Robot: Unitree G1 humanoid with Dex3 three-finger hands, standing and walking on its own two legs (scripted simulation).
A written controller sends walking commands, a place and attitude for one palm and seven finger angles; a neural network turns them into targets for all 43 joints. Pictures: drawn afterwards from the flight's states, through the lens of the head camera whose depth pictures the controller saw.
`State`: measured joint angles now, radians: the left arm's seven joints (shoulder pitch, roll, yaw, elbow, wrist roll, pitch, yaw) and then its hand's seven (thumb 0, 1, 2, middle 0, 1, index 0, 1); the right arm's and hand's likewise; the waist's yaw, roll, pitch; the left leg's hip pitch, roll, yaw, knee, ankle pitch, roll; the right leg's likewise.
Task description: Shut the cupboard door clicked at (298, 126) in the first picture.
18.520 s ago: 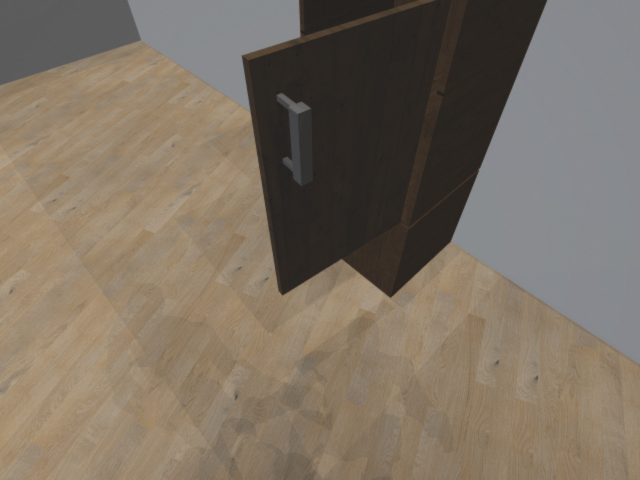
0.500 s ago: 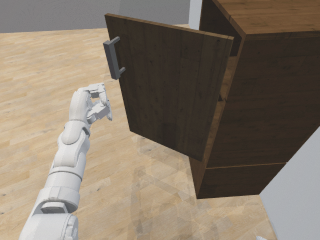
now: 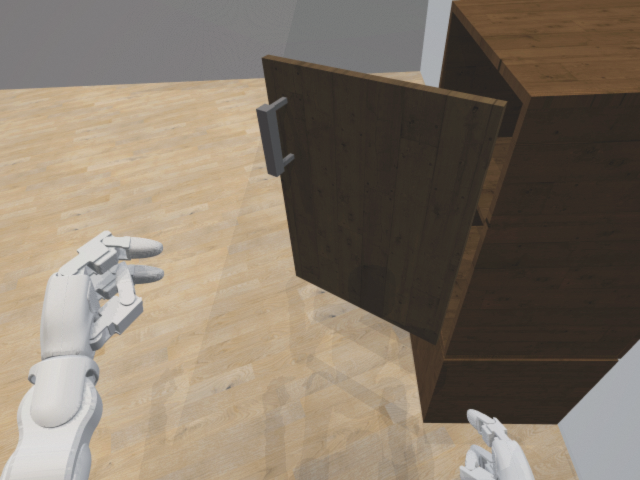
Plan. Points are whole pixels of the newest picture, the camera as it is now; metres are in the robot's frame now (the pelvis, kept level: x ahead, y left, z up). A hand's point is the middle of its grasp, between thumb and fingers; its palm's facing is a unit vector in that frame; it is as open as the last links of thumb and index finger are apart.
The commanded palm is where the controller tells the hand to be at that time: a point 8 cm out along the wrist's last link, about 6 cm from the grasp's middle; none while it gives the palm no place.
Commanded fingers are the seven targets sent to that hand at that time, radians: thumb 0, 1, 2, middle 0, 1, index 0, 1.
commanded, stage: draw the hand back to the body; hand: left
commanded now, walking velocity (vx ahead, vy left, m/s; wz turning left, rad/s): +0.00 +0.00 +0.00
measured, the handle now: (278, 136) +0.67 +0.16 +0.11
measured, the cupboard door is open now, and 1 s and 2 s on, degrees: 58 58 58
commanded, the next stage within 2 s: step back with the hand held close in 0.60 s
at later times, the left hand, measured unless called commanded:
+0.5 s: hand (73, 348) +0.20 +0.27 +0.15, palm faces +0.48 -0.79 -0.38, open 7.3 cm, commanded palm +0.15 +0.30 +0.17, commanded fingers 0.00 0.90 0.90 -0.20 -0.30 -0.20 -0.30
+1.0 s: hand (74, 345) +0.20 +0.28 +0.14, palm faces +0.35 -0.80 -0.49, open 7.4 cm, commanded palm +0.14 +0.32 +0.17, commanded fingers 0.00 0.90 0.90 -0.20 -0.30 -0.20 -0.30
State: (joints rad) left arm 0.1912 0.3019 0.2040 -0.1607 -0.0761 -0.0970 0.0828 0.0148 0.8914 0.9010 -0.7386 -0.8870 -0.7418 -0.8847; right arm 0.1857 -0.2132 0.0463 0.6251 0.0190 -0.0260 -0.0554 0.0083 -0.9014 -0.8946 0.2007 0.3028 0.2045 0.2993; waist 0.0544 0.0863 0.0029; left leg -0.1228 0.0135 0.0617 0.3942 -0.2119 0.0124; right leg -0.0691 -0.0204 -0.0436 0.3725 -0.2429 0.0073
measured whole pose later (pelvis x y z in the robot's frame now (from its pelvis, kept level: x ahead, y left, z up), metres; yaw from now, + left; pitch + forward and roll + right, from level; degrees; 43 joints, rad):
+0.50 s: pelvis +0.01 +0.00 +0.00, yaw +0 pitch -3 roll +0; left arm 0.44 0.32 0.33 -0.32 -0.07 -0.09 0.12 0.01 0.89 0.90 -0.22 -0.32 -0.23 -0.32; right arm 0.18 -0.24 0.01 0.64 0.01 -0.08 -0.08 0.01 -0.90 -0.89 0.20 0.30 0.20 0.30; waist 0.07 0.07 0.00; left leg -0.12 0.01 0.06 0.40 -0.23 0.01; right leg -0.06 -0.03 -0.05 0.38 -0.26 0.01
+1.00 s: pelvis -0.01 +0.02 -0.01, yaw -1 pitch +1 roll -1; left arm 0.53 0.40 0.37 -0.40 -0.08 -0.12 0.11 0.01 0.89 0.90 -0.21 -0.30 -0.21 -0.30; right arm 0.17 -0.26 -0.02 0.59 0.02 0.03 -0.09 0.01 -0.90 -0.89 0.20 0.30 0.20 0.30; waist 0.02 0.07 -0.01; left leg -0.27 0.01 0.09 0.50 -0.25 0.04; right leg -0.21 -0.03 -0.01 0.45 -0.25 0.03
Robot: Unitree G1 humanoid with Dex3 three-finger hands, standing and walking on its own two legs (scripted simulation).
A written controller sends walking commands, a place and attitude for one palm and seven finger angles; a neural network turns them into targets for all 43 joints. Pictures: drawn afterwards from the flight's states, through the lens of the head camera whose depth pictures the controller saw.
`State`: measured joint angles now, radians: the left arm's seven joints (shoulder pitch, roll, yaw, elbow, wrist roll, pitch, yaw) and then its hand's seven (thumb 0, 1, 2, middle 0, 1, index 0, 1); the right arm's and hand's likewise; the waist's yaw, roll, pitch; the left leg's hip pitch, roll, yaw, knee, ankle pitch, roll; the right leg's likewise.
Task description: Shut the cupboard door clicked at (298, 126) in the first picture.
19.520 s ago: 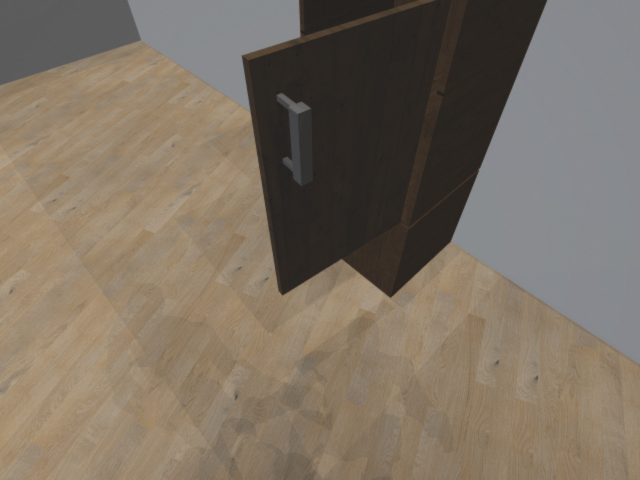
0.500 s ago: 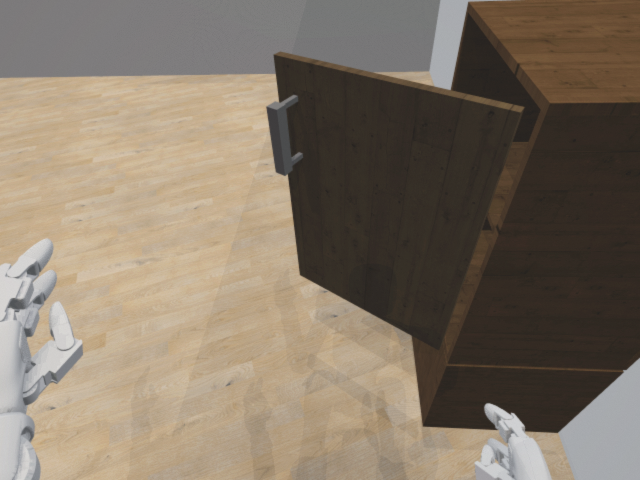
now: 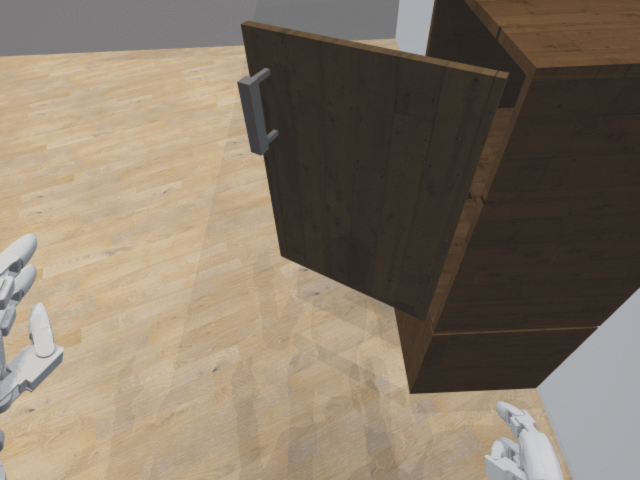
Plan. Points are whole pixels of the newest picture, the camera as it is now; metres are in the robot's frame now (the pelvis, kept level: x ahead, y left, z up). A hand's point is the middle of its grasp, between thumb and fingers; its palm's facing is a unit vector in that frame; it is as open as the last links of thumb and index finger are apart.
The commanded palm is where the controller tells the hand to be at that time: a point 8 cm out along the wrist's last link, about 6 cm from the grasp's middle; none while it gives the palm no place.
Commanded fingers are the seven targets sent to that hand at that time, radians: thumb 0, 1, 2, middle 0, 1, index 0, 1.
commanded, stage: step back with the hand held close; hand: left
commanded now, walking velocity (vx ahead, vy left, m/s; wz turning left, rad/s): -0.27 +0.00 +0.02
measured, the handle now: (261, 112) +0.67 +0.16 +0.12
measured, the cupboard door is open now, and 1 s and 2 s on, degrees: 58 58 58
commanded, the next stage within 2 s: stop stepping back and stand still in 0.78 s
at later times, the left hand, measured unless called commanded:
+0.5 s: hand out of the picture +0.08 +0.28 +0.16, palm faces +0.52 -0.72 -0.45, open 7.4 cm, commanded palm +0.02 +0.31 +0.18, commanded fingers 0.00 0.90 0.90 -0.20 -0.30 -0.20 -0.30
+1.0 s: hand out of the picture -0.05 +0.27 +0.17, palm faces +0.51 -0.74 -0.44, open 7.4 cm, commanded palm -0.10 +0.30 +0.18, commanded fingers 0.00 0.90 0.90 -0.20 -0.30 -0.20 -0.30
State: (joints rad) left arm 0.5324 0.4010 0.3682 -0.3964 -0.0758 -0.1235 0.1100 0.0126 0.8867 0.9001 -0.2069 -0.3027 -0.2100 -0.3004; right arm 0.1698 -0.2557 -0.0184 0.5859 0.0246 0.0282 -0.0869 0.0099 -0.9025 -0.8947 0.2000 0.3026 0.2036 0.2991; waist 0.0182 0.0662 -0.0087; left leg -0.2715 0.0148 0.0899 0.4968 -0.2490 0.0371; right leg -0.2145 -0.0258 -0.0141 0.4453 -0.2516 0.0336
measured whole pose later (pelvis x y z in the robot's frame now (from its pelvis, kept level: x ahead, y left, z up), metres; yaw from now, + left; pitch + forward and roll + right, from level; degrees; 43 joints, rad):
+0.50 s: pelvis -0.10 +0.00 -0.02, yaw +5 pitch -2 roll -2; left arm 0.50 0.40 0.44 -0.47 -0.03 -0.24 0.14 0.01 0.89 0.90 -0.21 -0.30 -0.21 -0.30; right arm 0.24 -0.21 0.01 0.58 0.02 -0.06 -0.08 0.01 -0.90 -0.89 0.20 0.30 0.21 0.30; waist 0.01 0.03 0.03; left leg -0.47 0.02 0.05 0.69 -0.24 0.06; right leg -0.37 0.01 0.01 0.65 -0.25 0.03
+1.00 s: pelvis -0.23 -0.01 -0.03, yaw +3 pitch +1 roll -3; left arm 0.54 0.43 0.47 -0.54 -0.07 -0.28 0.16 0.01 0.89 0.90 -0.21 -0.30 -0.21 -0.30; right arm 0.18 -0.19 -0.01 0.64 0.00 -0.14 -0.04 0.01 -0.90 -0.89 0.20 0.30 0.20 0.30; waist 0.05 0.03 0.01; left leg -0.64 0.09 0.10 0.64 -0.20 -0.01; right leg -0.20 0.05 -0.02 0.62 -0.46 -0.02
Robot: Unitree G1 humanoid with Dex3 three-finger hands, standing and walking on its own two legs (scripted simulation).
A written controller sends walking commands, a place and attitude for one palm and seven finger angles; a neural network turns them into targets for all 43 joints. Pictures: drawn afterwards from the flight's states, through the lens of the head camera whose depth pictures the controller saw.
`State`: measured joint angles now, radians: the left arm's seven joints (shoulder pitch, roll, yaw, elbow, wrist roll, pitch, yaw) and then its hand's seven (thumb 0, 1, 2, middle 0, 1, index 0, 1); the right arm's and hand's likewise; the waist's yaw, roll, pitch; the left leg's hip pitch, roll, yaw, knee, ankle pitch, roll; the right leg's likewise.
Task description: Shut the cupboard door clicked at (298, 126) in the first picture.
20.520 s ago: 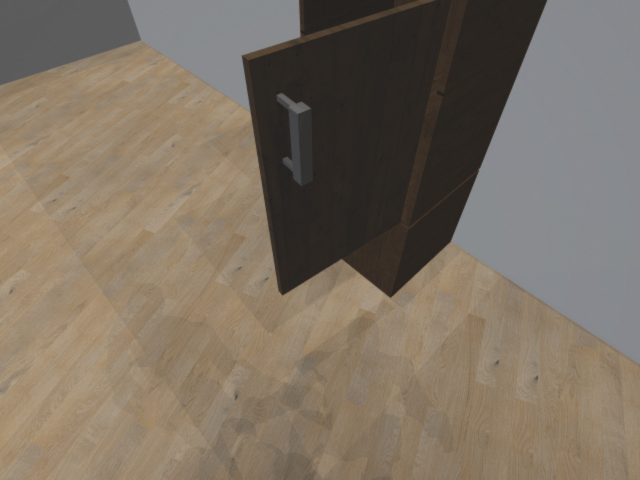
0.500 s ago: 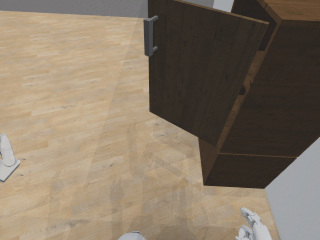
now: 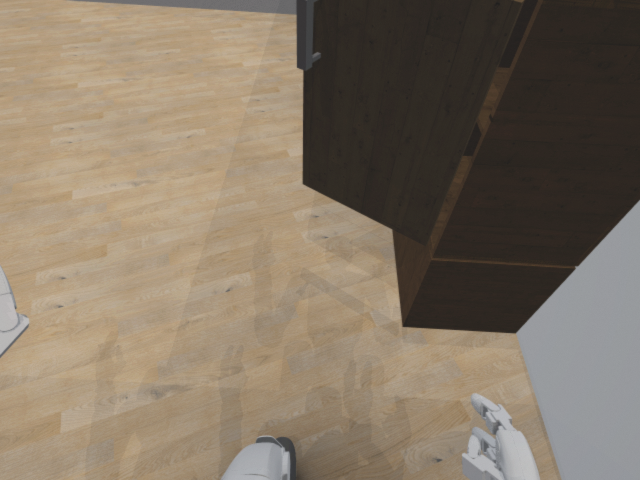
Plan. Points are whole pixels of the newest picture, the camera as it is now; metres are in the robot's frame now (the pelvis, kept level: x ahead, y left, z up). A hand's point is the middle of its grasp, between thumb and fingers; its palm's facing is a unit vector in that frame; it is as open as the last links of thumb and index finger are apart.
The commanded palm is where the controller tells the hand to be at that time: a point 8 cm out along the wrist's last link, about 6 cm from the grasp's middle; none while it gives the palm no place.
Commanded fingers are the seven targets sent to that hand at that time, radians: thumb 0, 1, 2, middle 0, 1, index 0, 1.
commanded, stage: stop stepping back and stand still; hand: left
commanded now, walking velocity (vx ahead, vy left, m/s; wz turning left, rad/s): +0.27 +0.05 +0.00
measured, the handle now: (311, 31) +0.91 +0.12 +0.14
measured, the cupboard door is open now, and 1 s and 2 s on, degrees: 58 58 58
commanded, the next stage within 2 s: let the arm hang, fingers relaxed in 0.60 s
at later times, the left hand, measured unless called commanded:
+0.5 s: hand out of the picture +0.13 +0.26 +0.20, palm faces +0.38 -0.80 -0.47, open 7.4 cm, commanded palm +0.09 +0.31 +0.20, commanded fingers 0.00 0.90 0.90 -0.20 -0.30 -0.20 -0.30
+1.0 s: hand out of the picture +0.06 +0.16 -0.14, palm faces +0.02 -1.00 -0.08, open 7.0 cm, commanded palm none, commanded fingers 0.00 0.90 0.90 -0.20 -0.30 -0.20 -0.30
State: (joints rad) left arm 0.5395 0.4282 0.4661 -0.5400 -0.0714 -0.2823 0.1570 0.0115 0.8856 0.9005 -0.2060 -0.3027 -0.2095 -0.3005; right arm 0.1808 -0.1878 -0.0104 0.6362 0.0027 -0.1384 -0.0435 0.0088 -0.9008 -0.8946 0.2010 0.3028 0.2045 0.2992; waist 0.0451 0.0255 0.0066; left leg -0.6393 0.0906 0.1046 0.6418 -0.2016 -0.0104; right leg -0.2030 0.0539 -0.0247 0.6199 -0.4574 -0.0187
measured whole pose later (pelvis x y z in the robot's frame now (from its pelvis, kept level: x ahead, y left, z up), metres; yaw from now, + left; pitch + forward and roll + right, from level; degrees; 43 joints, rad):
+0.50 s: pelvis -0.06 +0.01 +0.02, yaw -2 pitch -1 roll -2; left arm 0.63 0.46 0.43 -0.56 -0.04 -0.19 0.17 0.01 0.88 0.90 -0.21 -0.30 -0.21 -0.30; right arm 0.30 -0.21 0.00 0.65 -0.01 -0.06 -0.07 0.01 -0.90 -0.89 0.20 0.30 0.21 0.30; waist -0.03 -0.01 -0.04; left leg -0.41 0.04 0.04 0.64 -0.33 0.01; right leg -0.22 0.02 -0.01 0.52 -0.28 -0.02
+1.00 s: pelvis -0.06 +0.02 +0.01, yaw -1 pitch +0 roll -1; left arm 0.26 0.10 0.00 0.73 -0.02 0.02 0.02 -0.05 0.96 0.90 -0.20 -0.30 -0.21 -0.30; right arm 0.24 -0.18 0.02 0.88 -0.03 0.02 0.01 0.00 -0.90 -0.89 0.20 0.30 0.20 0.30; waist -0.03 -0.02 0.04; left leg -0.38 -0.01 0.04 0.58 -0.18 0.04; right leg -0.25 0.00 -0.06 0.59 -0.33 -0.01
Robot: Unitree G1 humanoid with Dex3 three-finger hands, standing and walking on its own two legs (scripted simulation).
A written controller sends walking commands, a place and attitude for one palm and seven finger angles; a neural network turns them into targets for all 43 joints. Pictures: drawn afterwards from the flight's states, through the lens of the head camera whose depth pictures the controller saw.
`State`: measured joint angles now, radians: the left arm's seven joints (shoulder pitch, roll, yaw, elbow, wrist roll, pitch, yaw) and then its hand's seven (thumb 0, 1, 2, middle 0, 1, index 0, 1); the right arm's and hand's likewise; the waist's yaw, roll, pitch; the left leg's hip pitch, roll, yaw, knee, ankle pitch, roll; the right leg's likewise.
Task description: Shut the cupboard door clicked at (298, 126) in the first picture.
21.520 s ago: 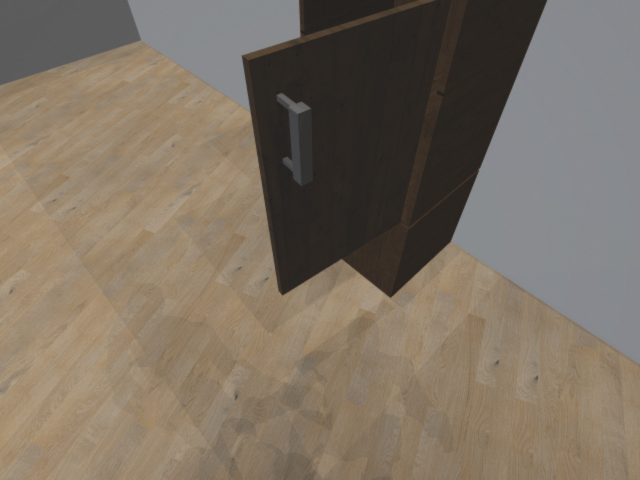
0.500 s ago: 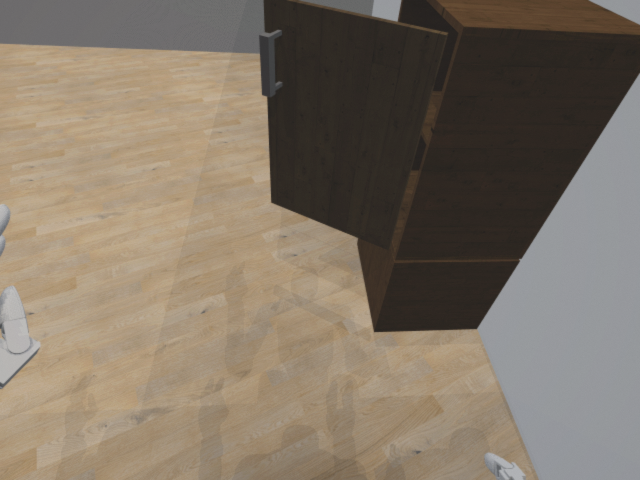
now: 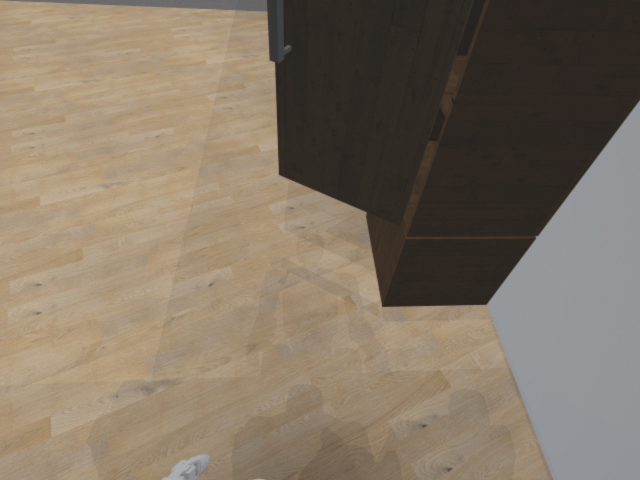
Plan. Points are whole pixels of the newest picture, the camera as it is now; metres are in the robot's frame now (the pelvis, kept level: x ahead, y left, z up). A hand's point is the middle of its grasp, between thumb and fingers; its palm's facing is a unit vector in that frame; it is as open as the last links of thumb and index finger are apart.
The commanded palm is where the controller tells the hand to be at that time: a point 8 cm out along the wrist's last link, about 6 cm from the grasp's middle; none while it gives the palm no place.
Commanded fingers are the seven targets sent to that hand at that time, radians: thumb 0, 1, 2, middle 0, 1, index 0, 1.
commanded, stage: let the arm hang, fingers relaxed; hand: left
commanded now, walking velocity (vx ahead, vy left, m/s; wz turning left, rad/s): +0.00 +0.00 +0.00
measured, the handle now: (281, 25) +0.96 +0.12 +0.13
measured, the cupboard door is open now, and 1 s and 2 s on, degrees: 58 58 58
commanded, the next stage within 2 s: look to check the result in 0.80 s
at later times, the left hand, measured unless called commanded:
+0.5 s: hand out of the picture +0.00 +0.20 -0.16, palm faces -0.02 -0.97 -0.25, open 7.4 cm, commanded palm none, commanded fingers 0.00 0.90 0.90 -0.20 -0.30 -0.20 -0.30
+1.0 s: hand out of the picture +0.02 +0.17 -0.16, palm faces -0.03 -0.98 -0.18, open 7.4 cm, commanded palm none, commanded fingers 0.00 0.90 0.90 -0.20 -0.30 -0.20 -0.30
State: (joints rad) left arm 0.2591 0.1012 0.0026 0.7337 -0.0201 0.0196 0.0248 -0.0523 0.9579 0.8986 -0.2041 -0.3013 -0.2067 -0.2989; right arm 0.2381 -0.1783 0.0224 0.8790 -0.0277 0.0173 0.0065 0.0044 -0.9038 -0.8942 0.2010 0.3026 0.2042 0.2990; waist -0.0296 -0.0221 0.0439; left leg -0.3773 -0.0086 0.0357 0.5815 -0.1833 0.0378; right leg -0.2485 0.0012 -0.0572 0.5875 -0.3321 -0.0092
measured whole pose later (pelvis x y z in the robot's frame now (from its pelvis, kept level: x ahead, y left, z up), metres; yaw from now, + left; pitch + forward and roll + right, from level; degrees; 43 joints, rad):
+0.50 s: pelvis +0.02 +0.01 +0.02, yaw -3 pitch -2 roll +0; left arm 0.33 0.20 0.00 1.14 0.01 0.01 0.03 0.00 0.91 0.90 -0.19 -0.30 -0.20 -0.30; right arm 0.28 -0.18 0.00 1.11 -0.01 0.02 -0.02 0.00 -0.91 -0.89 0.20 0.30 0.20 0.30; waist 0.00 0.03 0.02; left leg -0.22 -0.01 0.08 0.40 -0.15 0.05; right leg -0.11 0.00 -0.01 0.39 -0.26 0.00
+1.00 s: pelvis +0.03 +0.01 +0.02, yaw -3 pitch -2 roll +0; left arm 0.32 0.13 0.00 1.15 0.01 -0.01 0.04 0.00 0.90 0.90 -0.20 -0.30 -0.20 -0.30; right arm 0.30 -0.14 0.00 1.14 -0.01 0.01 -0.03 0.00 -0.91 -0.89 0.20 0.30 0.20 0.30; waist -0.01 0.00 0.02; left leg -0.20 -0.02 0.09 0.39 -0.16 0.05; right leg -0.09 0.00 0.00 0.38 -0.26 0.00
